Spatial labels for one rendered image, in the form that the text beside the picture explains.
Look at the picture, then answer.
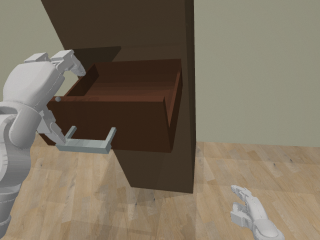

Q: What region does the robot right forearm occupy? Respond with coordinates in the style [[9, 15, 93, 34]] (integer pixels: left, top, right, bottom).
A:
[[252, 218, 285, 240]]

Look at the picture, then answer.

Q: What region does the handle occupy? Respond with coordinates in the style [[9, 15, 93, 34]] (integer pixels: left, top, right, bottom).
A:
[[55, 126, 117, 154]]

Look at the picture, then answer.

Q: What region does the drawer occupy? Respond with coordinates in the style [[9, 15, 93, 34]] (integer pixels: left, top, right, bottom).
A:
[[37, 58, 183, 153]]

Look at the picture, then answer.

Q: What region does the cabinet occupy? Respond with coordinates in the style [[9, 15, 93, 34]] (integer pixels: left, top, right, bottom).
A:
[[41, 0, 196, 194]]

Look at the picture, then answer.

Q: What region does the right robot hand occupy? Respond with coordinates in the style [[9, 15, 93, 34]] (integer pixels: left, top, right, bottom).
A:
[[230, 185, 269, 232]]

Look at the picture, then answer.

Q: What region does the left robot hand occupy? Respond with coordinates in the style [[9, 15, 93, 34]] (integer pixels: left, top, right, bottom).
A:
[[3, 49, 86, 145]]

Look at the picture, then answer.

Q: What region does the robot left forearm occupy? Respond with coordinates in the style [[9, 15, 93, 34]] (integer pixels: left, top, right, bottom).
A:
[[0, 101, 42, 239]]

